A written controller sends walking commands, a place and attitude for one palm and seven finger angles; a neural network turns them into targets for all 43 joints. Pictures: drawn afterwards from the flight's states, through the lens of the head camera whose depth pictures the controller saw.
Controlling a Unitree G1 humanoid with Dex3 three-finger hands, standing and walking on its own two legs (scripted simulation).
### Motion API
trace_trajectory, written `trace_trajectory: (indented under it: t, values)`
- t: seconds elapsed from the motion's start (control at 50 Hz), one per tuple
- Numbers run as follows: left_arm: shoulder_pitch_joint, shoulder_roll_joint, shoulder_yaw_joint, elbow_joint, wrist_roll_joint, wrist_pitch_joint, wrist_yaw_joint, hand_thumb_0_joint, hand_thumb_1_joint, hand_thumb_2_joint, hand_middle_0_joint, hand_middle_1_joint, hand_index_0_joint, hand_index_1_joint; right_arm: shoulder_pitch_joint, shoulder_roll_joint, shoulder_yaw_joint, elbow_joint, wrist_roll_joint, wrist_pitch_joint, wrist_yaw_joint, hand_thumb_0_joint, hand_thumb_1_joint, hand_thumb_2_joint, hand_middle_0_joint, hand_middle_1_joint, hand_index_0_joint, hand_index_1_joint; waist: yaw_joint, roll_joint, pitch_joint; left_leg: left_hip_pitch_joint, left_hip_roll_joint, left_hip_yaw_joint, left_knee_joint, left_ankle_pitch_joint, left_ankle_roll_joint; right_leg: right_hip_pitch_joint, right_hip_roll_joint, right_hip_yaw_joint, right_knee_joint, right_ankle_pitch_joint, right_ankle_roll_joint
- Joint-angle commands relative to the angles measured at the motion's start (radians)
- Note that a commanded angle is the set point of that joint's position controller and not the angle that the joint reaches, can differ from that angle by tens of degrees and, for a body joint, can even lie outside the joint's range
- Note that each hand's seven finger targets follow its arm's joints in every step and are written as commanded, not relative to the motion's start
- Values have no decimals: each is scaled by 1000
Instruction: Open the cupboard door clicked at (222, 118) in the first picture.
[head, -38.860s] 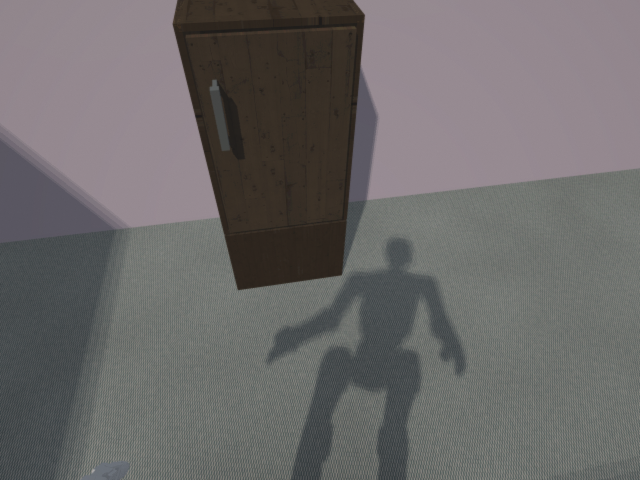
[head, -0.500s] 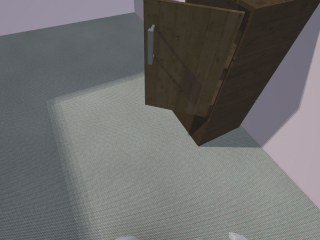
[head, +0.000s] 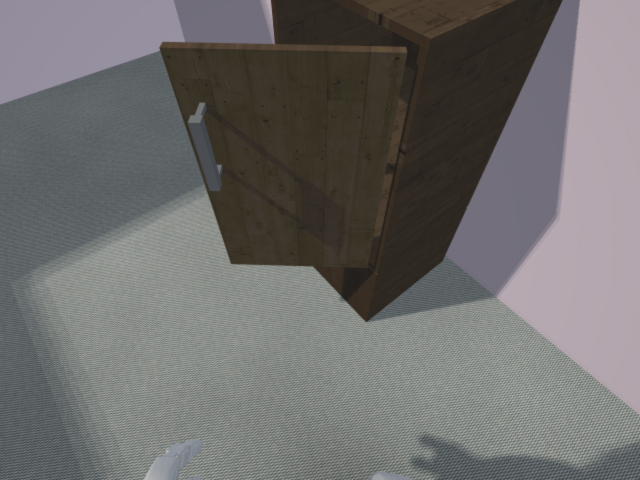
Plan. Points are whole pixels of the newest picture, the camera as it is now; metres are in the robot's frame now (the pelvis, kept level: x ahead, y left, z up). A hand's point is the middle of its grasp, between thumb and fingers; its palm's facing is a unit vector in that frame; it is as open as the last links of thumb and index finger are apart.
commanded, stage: take the last steps up to it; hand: left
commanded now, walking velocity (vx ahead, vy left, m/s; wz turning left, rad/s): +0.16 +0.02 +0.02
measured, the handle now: (208, 148) +0.64 +0.20 +0.01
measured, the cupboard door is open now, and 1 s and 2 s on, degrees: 49 49 49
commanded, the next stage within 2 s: come to a stop and stand still in 0.02 s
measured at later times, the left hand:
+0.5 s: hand out of the picture +0.09 +0.21 -0.18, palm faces +0.06 -0.98 -0.18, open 7.3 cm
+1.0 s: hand out of the picture +0.03 +0.13 -0.15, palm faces +0.05 -0.98 -0.19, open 7.3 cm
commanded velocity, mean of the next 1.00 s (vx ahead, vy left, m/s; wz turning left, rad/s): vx -0.04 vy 0.03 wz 0.00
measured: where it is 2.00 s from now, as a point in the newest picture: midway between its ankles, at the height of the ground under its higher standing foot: outside the picture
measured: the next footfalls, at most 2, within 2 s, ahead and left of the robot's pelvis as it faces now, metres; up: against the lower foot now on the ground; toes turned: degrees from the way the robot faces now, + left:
left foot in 0.34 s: +0.19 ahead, +0.13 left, +0.00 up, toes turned +4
right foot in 0.74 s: +0.03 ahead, -0.13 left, +0.00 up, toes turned -4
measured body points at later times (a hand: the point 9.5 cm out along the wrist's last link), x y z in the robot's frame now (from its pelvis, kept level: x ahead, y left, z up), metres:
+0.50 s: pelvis +0.08 +0.03 +0.01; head +0.11 +0.05 +0.45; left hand +0.09 +0.26 -0.16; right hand +0.18 -0.21 -0.13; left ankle +0.15 +0.13 -0.72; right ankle +0.02 -0.09 -0.67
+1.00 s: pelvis +0.04 -0.03 +0.02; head +0.07 -0.04 +0.47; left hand +0.03 +0.18 -0.13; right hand +0.03 -0.27 -0.14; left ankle +0.04 +0.10 -0.69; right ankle -0.01 -0.13 -0.72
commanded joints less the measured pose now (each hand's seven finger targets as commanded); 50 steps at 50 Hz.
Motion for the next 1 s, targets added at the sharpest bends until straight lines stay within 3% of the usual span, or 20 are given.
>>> trace_trajectory:
  t: [0.0,0.04,0.1,0.18,0.24,0.28,0.32,0.34,0.36,0.4,0.5,0.62,0.68,0.7,0.72,0.74,0.76,0.8,0.84,0.98]
  values:
    - [356,198,54,77,-15,-24,31,0,900,900,-200,-300,-200,-300,-98,-120,-41,-111,23,-15,-11,0,-900,-900,200,300,200,300,164,-99,-174,-560,14,-202,697,-98,-16,552,-405,450,-232,683,-230]
    - [249,126,32,55,-15,-23,36,0,900,900,-200,-300,-200,-300,-147,-75,-41,-117,13,5,-4,0,-900,-900,200,300,200,300,103,-28,-37,-527,69,-216,635,29,-25,315,-330,286,-288,635,-151]
    - [198,44,18,49,-3,-37,34,0,900,900,-200,-300,-200,-300,-75,-29,-40,-89,2,33,0,0,-900,-900,200,300,200,300,35,-116,-40,-396,75,-176,456,100,-52,159,-247,129,-340,572,-98]
    - [173,79,16,51,-1,-28,39,0,900,900,-200,-300,-200,-300,-114,-20,-28,-94,11,45,1,0,-900,-900,200,300,200,300,40,-114,-83,-323,23,-141,200,167,-71,207,-212,91,-266,775,-87]
    - [167,124,25,59,-1,-6,47,0,900,900,-200,-300,-200,-300,-180,-67,-36,-118,14,54,-2,0,-900,-900,200,300,200,300,47,-133,-72,-255,-1,-149,57,228,-71,191,-215,99,-203,730,-73]
    - [161,136,26,60,-6,12,51,0,900,900,-200,-300,-200,-300,-166,-114,-47,-119,13,56,-4,0,-900,-900,200,300,200,300,25,-138,-72,-144,15,-166,-90,437,-57,138,-190,98,-132,541,-29]
    - [230,88,16,49,-10,34,58,0,900,900,-200,-300,-200,-300,-159,-214,-64,-141,8,45,-12,0,-900,-900,200,300,200,300,46,96,-124,-33,219,-347,-90,985,49,44,-73,51,-14,118,56]
    - [252,68,11,40,-14,45,63,0,900,900,-200,-300,-200,-300,-163,-246,-71,-151,5,51,-20,0,-900,-900,200,300,200,300,45,166,-121,-88,310,-398,-137,1077,133,70,-26,36,72,-223,72]
    - [249,71,10,34,-10,57,62,0,900,900,-200,-300,-200,-300,-184,-258,-73,-160,0,55,-27,0,-900,-900,200,300,200,300,41,187,-92,-156,337,-412,-199,992,177,79,-6,60,209,-380,70]
    - [224,95,24,31,-7,82,55,0,900,900,-200,-300,-200,-300,-229,-260,-70,-188,-3,59,-45,0,-900,-900,200,300,200,300,40,242,-88,-214,355,-449,-244,883,205,21,-6,136,431,-394,70]
    - [220,103,48,5,-4,97,38,0,900,900,-200,-300,-200,-300,-320,-266,-78,-239,-5,68,-46,0,-900,-900,200,300,200,300,61,93,-137,-201,310,-373,-245,596,179,-55,1,156,556,-268,90]
    - [218,69,33,-15,1,84,21,0,900,900,-200,-300,-200,-300,-310,-268,-88,-231,-12,67,-25,0,-900,-900,200,300,200,300,44,202,-153,-200,259,-388,-307,188,137,60,-5,75,172,-279,81]
    - [361,62,31,52,-2,71,22,0,900,900,-200,-300,-200,-300,-317,-246,-95,-221,-9,80,-11,0,-900,-900,200,300,200,300,96,115,-158,-331,146,-304,-297,-46,43,314,33,12,-170,-103,63]
    - [392,106,36,59,7,65,28,0,900,900,-200,-300,-200,-300,-320,-191,-87,-227,1,87,-6,0,-900,-900,200,300,200,300,106,-36,-114,-418,57,-239,-168,-83,-9,325,-63,150,-329,-217,30]
    - [344,174,38,48,13,53,34,0,900,900,-200,-300,-200,-300,-348,-116,-68,-248,9,89,2,0,-900,-900,200,300,200,300,99,-272,-28,-465,-29,-166,-6,-13,-59,185,-257,415,-487,-466,-42]
    - [233,199,29,2,11,51,37,0,900,900,-200,-300,-200,-300,-384,-154,-71,-267,-1,91,14,0,-900,-900,200,300,200,300,96,-239,66,-440,-5,-193,109,-1,-50,-3,-354,476,-561,-556,-86]
    - [153,198,24,-19,11,43,36,0,900,900,-200,-300,-200,-300,-356,-155,-74,-254,-6,87,24,0,-900,-900,200,300,200,300,61,-181,62,-391,-4,-200,182,44,-42,-58,-333,437,-548,-503,-88]
    - [136,148,18,1,0,21,34,0,900,900,-200,-300,-200,-300,-305,-156,-72,-195,-12,84,21,0,-900,-900,200,300,200,300,50,-200,92,-429,0,-212,237,159,-41,53,-242,333,-483,-195,-50]
    - [168,139,18,17,1,10,33,0,900,900,-200,-300,-200,-300,-259,-150,-69,-176,-3,70,24,0,-900,-900,200,300,200,300,53,-171,91,-441,1,-191,230,156,-47,136,-243,275,-436,-23,-53]
    - [311,162,34,92,5,7,47,0,900,900,-200,-300,-200,-300,-288,-138,-52,-171,14,53,2,0,-900,-900,200,300,200,300,121,-176,-55,-389,-27,-159,21,55,-59,434,-291,249,-215,701,-95]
